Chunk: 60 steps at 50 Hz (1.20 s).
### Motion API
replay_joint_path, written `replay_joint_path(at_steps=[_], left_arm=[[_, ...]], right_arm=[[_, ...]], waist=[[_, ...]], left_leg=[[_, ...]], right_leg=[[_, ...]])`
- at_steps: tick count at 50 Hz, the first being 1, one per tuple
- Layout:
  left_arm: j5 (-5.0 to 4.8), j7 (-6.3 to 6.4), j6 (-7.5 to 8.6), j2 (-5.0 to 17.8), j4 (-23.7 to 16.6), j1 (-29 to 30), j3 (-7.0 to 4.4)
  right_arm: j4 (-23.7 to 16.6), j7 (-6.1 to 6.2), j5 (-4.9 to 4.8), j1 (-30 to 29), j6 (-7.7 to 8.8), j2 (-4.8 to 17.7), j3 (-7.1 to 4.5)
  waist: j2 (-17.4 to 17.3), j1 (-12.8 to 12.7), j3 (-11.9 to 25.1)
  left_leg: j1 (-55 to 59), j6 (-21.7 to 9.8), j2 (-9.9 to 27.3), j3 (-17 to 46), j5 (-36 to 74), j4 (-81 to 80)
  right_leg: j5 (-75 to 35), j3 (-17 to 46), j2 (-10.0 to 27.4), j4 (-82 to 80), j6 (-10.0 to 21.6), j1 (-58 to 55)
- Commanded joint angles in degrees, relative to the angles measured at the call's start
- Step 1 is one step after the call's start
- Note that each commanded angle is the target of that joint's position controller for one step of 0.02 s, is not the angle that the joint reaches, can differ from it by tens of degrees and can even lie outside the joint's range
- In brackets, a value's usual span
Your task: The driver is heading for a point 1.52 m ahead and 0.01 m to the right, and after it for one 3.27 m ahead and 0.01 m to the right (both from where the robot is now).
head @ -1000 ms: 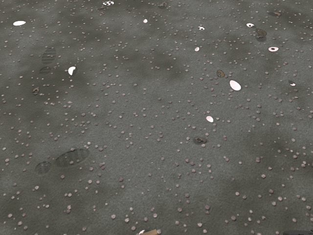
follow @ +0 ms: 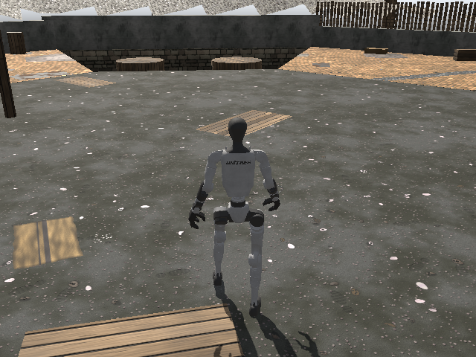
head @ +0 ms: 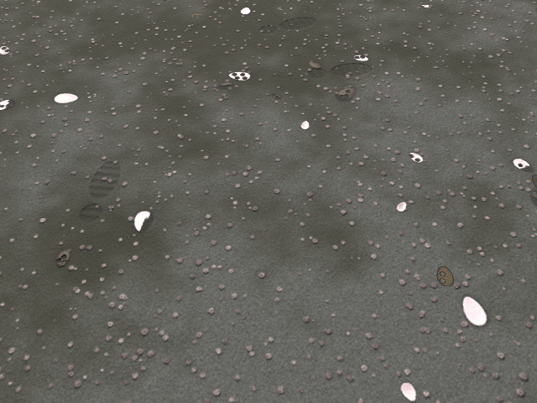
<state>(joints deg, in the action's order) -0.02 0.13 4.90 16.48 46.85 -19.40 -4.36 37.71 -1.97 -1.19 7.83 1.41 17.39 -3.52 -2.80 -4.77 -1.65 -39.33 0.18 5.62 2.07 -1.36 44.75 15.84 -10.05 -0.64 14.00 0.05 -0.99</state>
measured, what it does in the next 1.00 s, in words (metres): walks ahead: left foot, then right foot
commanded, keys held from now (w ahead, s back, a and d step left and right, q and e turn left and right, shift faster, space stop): w+q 0.18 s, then w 0.12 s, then w+e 0.70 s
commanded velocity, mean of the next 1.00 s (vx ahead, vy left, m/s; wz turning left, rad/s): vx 0.50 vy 0.00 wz -0.05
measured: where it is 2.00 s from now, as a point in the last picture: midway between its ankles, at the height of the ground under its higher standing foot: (320, 191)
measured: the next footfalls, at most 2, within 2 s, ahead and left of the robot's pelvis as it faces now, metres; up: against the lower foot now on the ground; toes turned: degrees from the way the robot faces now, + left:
left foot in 0.14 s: +0.25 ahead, +0.14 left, +0.00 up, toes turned +7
right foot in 0.70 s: +0.58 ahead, -0.03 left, +0.00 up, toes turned +2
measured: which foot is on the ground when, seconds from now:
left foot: up 0.00-0.12, down 0.14-0.72, up 0.74-1.00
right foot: down 0.00-0.14, up 0.16-0.68, down 0.70-1.00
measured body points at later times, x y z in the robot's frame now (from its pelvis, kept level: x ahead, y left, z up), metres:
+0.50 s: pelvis +0.27 +0.07 +0.01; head +0.29 +0.08 +0.46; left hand +0.40 +0.35 -0.10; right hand +0.39 -0.19 -0.10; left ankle +0.21 +0.13 -0.74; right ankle +0.49 -0.08 -0.67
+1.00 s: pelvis +0.58 +0.04 +0.01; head +0.61 +0.03 +0.45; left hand +0.68 +0.32 -0.10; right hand +0.74 -0.23 -0.08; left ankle +0.75 +0.22 -0.68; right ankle +0.54 -0.03 -0.74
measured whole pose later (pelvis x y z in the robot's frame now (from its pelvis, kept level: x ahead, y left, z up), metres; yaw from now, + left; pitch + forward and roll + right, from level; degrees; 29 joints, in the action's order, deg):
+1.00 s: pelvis +0.58 +0.04 +0.01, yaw -7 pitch +2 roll +0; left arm -1.0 -0.1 2.7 16.3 41.3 -18.4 -3.1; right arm 38.4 0.0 0.9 6.5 5.2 17.1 -2.0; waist -1.7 -2.9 -1.9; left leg -38.2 4.1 4.9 6.0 -3.8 42.3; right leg 11.7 7.0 -6.7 20.2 4.6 10.0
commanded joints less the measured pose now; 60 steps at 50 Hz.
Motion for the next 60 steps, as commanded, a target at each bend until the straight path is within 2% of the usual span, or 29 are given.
replay_joint_path(at_steps=[1, 4, 6, 7, 8, 9, 10, 11, 12, 14, 16, 23, 29, 32, 34, 35, 36, 37, 38, 39, 40, 41, 45, 49, 54, 57, 58, 59, 60], left_arm=[[-0.96, 0.28, 0.43, 10.2, -3.3, 3.2, -2.4], [-1.72, 0.43, -0.68, 12.5, -2.6, 2.7, -3.11], [-2.18, 0.76, -1.54, 13.1, -2.7, 3.3, -3.14], [-1.13, 1.02, -1.35, 11.0, -3.4, 2.1, -2.22], [1.49, 0.27, -0.23, 2.5, -6.9, -3.4, 0.61], [-0.06, -0.4, 1.8, 6.3, -7.2, 1.2, 0.4], [-2.44, -0.83, 2.62, 9.6, -8.6, 6.5, -0.49], [-2.18, -0.58, 3.09, 8.6, -8.7, 7.4, 0.01], [-0.75, -0.11, 3.07, 8.3, -7.9, 7.4, -0.07], [-0.09, -0.14, 1.75, 8.4, -6.8, 5.0, -0.42], [0.2, -0.13, 0.48, 6.6, -5.9, 3.8, -0.03], [-0.83, -1.11, 0.08, 3.6, -7.5, 14.0, 1.3], [-1.38, -3.26, 0.31, 3.3, -10.8, 20.4, 1.61], [-0.94, -4.17, 0.28, 4.2, -11.7, 18.4, 1.19], [-0.66, -3.76, -0.13, 7.9, -9.8, 8.0, -0.87], [-0.81, -3.06, -0.39, 11.3, -8.1, -0.9, -2.41], [-0.8, -2.45, -0.44, 17.7, -8.0, -6.0, -3.93], [-1.49, -2.39, -0.41, 13.7, -7.9, -7.5, -2.82], [-1.15, -2.02, -0.6, 10.7, -8.1, -5.4, -1.9], [-1.03, -1.75, -0.75, 9.7, -8.9, -1.8, -1.59], [-0.94, -1.64, -0.99, 8.6, -9.6, 1.7, -1.15], [-0.41, -1.47, -1.04, 7.3, -10.5, 3.9, -0.61], [-0.45, -0.56, -0.88, 8.7, -10.9, 5.7, -1.02], [-1.23, 0.47, -1.49, 10.0, -9.3, 2.6, -1.56], [-1.49, 0.9, -2.3, 8.9, -7.1, -1.7, -1.32], [-0.88, 0.71, -2.67, 8.3, -6.8, -0.9, -1.2], [-0.56, 0.45, -2.56, 6.3, -7.1, -0.9, -0.45], [0.35, 0.38, -2.22, 3.6, -7.9, -3.6, 0.62], [-1.39, 0.37, -1.56, 1.4, -8.0, -10.4, 1.43]], right_arm=[[-5.9, -1.15, -0.13, -5.5, 0.59, 1.5, 0.16], [-7.4, -1.57, 0.18, -5.2, 0.21, 3.7, -0.84], [-4.8, -1.03, 0.13, 6.9, -0.3, 7.7, -3.31], [-2.2, 0.02, -0.18, 17.0, -0.88, 11.7, -5.29], [-2.6, 0.6, -0.78, 15.4, -0.53, 18.9, -6.21], [-4.9, 0.29, -0.37, 17.1, 0.48, 14.7, -4.74], [-3.7, 0.01, 0.33, 15.5, 1.3, 10.9, -3.55], [-3.6, 0.07, 0.28, 12.5, 1.74, 9.5, -3.06], [-3.9, 0.21, 0.51, 8.5, 1.86, 7.5, -2.42], [-4.7, 0.49, 1.63, 4.9, 2.22, 5.4, -1.5], [-3.3, 0.74, 1.39, 5.2, 2.93, 5.7, -1.44], [1.3, 1.68, 1.55, 8.9, 3.72, 7.1, -1.27], [5.5, 1.82, 1.19, 12.3, 2.82, 8.0, -1.8], [5.6, 2.57, 0.92, 11.0, 1.71, 9.3, -2.25], [5.0, 3.43, 0.91, 9.5, 0.71, 10.2, -2.36], [4.2, 4.02, 1.26, 9.5, 0.78, 9.4, -1.85], [1.5, 3.24, 2.61, 15.4, 2.26, 3.3, 0.31], [2.0, 2.22, 2.39, 13.8, 4.3, 3.9, 0.79], [0.4, 1.2, -0.11, 8.4, 5.73, 7.6, -0.17], [-0.8, 1.01, -0.5, 4.8, 6.52, 7.4, 0.15], [-1.0, 1.3, 0.75, 3.3, 6.7, 7.1, 0.0], [-1.0, 1.61, 1.69, 3.7, 6.24, 7.4, -0.47], [-1.1, 2.21, 2.35, 5.4, 4.19, 4.9, 0.0], [-3.1, 2.08, 2.11, -3.7, 4.47, 2.4, 1.02], [-3.8, 0.82, 0.96, -7.4, 5.58, 4.8, 0.17], [-2.5, 0.82, 1.27, -2.0, 6.19, 6.2, -0.92], [-1.6, 1.15, 1.92, 3.6, 6.49, 8.0, -1.74], [-1.0, 1.35, 2.56, 11.5, 6.51, 11.7, -2.68], [2.3, 0.74, 1.89, 16.8, 5.54, 14.5, -3.87]], waist=[[5.4, 1.0, -3.4], [6.8, 2.8, -1.4], [6.6, 10.2, 5.9], [2.7, 14.5, 11.2], [-14.4, 7.3, 15.5], [-8.0, 11.4, 24.6], [-4.0, 12.2, 16.5], [-0.5, 9.9, 11.0], [1.7, 7.5, 7.6], [-0.4, 4.3, 6.2], [0.1, 3.5, 5.4], [-0.2, 7.9, -0.3], [0.9, 10.4, -3.6], [-0.9, 8.2, -0.8], [-1.9, 2.1, 6.6], [0.4, -2.1, 11.9], [13.9, 0.4, 19.9], [14.2, -1.2, 25.7], [10.6, -2.3, 18.0], [5.8, -1.1, 11.7], [2.0, 1.2, 6.8], [2.7, 3.2, 4.4], [5.7, 5.9, 2.7], [6.8, 2.3, 1.8], [8.3, 0.8, 2.4], [9.6, 4.2, 3.1], [8.3, 7.0, 7.6], [0.5, 8.8, 15.8], [-17.9, 7.1, 20.2]], left_leg=[[1.3, -1.8, 0.0, -1.7, 1.0, -5.6], [6.5, -5.0, -3.6, -5.7, -6.9, -7.9], [24.3, -8.3, -8.9, -8.6, -7.2, -11.5], [42.1, -10.9, -6.8, -2.3, -5.5, -12.2], [60.2, -21.1, 9.0, 30.5, -15.3, -17.3], [63.1, -24.0, 13.4, 46.5, -24.2, -26.4], [58.1, -20.5, 12.4, 38.2, -20.7, -28.1], [49.8, -18.6, 10.2, 30.9, -15.2, -27.9], [42.0, -17.0, 8.3, 25.1, -8.0, -27.9], [33.1, -16.4, 5.9, 19.5, 1.3, -30.3], [29.7, -16.9, 5.4, 14.9, 6.9, -32.3], [30.7, -12.0, 3.1, 2.6, 3.8, -36.8], [43.5, -11.1, 7.9, -0.4, 7.4, -34.5], [47.5, -9.1, 8.5, -2.8, 27.8, -27.2], [45.6, -6.7, 6.2, -5.9, 45.8, -11.9], [35.1, -4.4, 4.4, -7.3, 37.6, 2.1], [9.6, 0.1, -5.6, -7.3, -0.4, 25.7], [-1.4, 0.5, -10.7, 2.8, -30.8, 34.0], [-7.0, -0.6, -6.5, 5.6, -27.2, 35.4], [-7.0, -1.3, -3.8, 4.5, -22.5, 31.3], [-4.7, -0.9, -1.9, 3.5, -19.7, 25.3], [-0.8, -0.3, -0.5, 3.4, -17.7, 21.6], [4.6, 3.4, -0.6, 1.1, -13.1, 11.8], [9.9, 4.6, -3.8, 0.3, 3.3, -6.5], [12.3, 2.7, -4.7, 2.5, 5.5, -15.7], [19.4, -1.1, -5.3, 0.5, -0.4, -18.9], [28.9, -3.6, -2.9, 2.1, -0.6, -18.8], [45.0, -8.6, 6.9, 13.8, -1.0, -16.7], [58.1, -16.7, 16.1, 39.1, -16.8, -24.4]], right_leg=[[-20.6, 4.1, 16.5, -4.6, 8.3, 1.5], [-39.2, 1.1, 17.1, 3.0, 6.5, -2.8], [-52.1, -2.1, 14.8, 21.2, 4.3, 0.3], [-40.2, -2.3, 12.6, 37.4, 1.8, 12.9], [13.6, 0.7, 1.4, 59.0, -2.1, 39.2], [18.7, 14.9, -0.4, 65.9, -1.4, 44.5], [13.0, 15.4, 2.4, 65.5, -0.3, 48.8], [7.8, 14.6, 5.0, 61.0, 0.5, 47.5], [4.4, 14.3, 7.1, 56.3, 0.2, 44.1], [0.9, 14.6, 8.9, 52.3, -0.4, 36.9], [-1.3, 13.4, 8.9, 48.9, -1.8, 35.6], [-24.6, 11.7, 7.5, 27.3, -1.6, 37.7], [-20.0, 11.9, 4.8, 19.0, 1.6, 43.1], [-11.4, 8.3, 1.7, 18.0, 4.2, 38.6], [-9.4, 4.7, -3.0, 17.0, 6.9, 23.3], [-13.0, 10.9, 0.0, 16.3, 9.8, 6.9], [-8.3, 39.7, 15.4, 15.5, 20.8, -17.1], [-2.0, 58.1, 19.9, 6.2, 24.4, -24.5], [1.3, 49.7, 18.0, 4.7, 20.7, -19.9], [-0.8, 42.6, 15.8, 3.9, 18.5, -11.2], [-6.1, 37.6, 13.7, 2.6, 17.1, -2.3], [-11.4, 34.2, 11.8, 1.0, 16.6, 4.1], [-21.5, 27.4, 8.3, -1.6, 17.1, 15.5], [-16.8, 23.5, 4.3, -0.4, 13.2, 19.0], [-10.4, 29.8, 8.1, 4.8, 11.3, 10.8], [-17.4, 31.3, 8.5, 11.1, 9.5, 7.9], [-20.7, 28.9, 5.5, 19.4, 7.8, 9.4], [-10.3, 24.4, 0.6, 35.6, 5.4, 18.8], [15.5, 18.6, -5.9, 52.6, 1.8, 37.1]])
